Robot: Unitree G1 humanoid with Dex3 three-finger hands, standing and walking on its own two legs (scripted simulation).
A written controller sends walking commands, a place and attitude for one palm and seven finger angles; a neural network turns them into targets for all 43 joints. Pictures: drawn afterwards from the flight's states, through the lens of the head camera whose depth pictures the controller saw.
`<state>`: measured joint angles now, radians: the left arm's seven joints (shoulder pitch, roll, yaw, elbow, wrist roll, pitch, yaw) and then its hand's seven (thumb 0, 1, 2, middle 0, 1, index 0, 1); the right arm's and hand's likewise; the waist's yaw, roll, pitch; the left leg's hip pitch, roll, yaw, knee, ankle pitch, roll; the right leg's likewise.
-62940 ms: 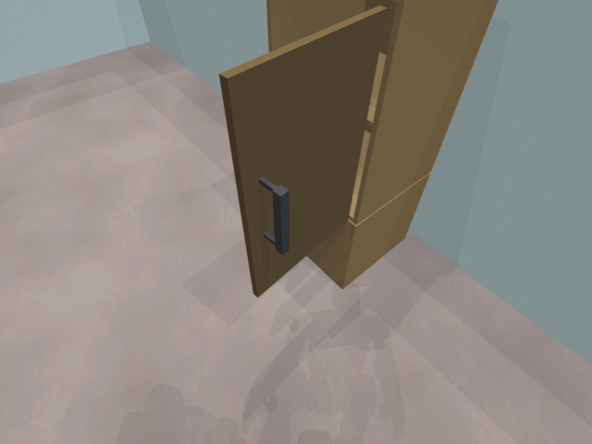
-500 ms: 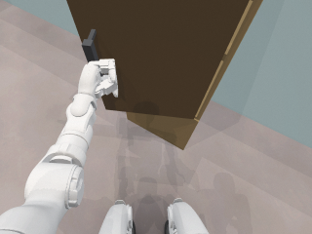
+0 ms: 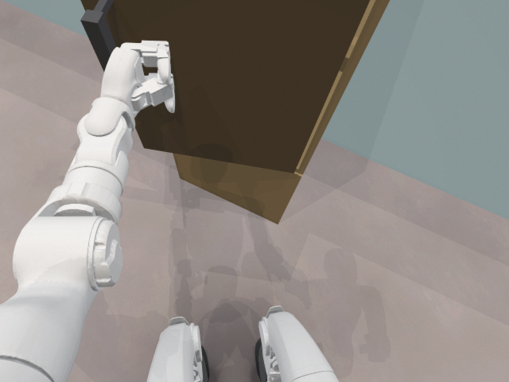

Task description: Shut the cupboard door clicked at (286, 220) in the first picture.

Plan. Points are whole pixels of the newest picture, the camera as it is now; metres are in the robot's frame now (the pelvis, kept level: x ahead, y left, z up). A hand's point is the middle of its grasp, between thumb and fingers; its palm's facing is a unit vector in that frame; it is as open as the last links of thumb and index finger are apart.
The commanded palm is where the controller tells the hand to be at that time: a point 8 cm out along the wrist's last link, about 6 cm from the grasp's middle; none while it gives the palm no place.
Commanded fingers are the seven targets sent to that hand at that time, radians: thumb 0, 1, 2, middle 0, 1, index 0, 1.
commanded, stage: push the door shut along its arc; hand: left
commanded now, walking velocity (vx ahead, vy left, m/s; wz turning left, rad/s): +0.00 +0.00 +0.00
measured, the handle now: (119, 60) +0.60 +0.13 +0.08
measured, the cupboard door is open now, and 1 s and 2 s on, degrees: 17 3 3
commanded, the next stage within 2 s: pull the fist back off the door in 0.68 s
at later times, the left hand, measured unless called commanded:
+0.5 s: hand (187, 64) +0.57 +0.03 +0.09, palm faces -0.39 -0.92 -0.04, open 3.0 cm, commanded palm +0.59 +0.05 +0.08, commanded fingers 0.00 0.90 0.90 -1.30 -1.50 -1.30 -1.50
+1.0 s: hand (197, 47) +0.63 +0.01 +0.08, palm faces +0.08 -1.00 -0.02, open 3.1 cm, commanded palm +0.59 +0.02 +0.08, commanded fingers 0.00 0.90 0.90 -1.30 -1.50 -1.30 -1.50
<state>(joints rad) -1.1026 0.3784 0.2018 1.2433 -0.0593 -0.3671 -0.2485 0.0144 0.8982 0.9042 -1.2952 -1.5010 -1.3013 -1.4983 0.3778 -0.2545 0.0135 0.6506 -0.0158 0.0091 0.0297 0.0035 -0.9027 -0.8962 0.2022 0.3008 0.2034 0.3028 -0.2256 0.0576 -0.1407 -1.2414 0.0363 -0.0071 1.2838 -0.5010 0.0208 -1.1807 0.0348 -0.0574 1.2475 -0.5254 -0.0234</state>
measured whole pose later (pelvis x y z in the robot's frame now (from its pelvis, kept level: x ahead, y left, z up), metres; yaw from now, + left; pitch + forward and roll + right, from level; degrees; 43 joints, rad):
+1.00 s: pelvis +0.00 +0.00 -0.03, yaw -2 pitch +35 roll -5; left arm -1.45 0.37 0.30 1.35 0.17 -0.27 0.32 0.02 0.88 0.93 -1.29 -1.50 -1.30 -1.50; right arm 0.45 -0.21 0.02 0.67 -0.15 -0.07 0.13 0.00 -0.90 -0.90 0.20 0.30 0.20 0.30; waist -0.33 0.08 -0.15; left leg -1.50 0.05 -0.03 1.41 -0.52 0.01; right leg -1.43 0.05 -0.08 1.35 -0.54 -0.03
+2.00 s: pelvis +0.02 -0.02 +0.04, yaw +0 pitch +20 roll +1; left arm -0.69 0.09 0.14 0.90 -0.01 -0.45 0.20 0.01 0.90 0.90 -1.29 -1.50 -1.30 -1.50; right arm 0.36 -0.21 -0.02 0.60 -0.04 0.09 0.08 0.00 -0.91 -0.90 0.20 0.30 0.20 0.30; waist -0.12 0.05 -0.14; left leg -0.93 0.03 0.04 1.05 -0.46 -0.01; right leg -0.92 0.04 0.00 1.08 -0.50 -0.04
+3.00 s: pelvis +0.06 +0.01 +0.13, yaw +2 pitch -3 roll +0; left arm 0.46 0.36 0.34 -0.37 -0.08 -0.03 0.10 0.01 0.89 0.90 -0.41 -0.53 -0.42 -0.53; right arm 0.21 -0.22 0.03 0.61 0.01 -0.02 -0.07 0.01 -0.90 -0.90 0.20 0.30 0.20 0.30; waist 0.07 0.07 -0.03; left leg -0.13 -0.02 0.02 0.44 -0.26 0.03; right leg -0.08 0.00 -0.02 0.41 -0.28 0.00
